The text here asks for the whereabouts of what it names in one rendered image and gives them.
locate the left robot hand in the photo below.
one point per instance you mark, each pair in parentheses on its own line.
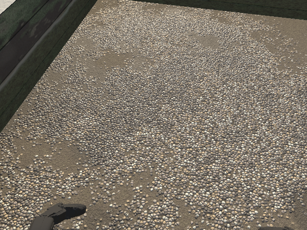
(56,214)

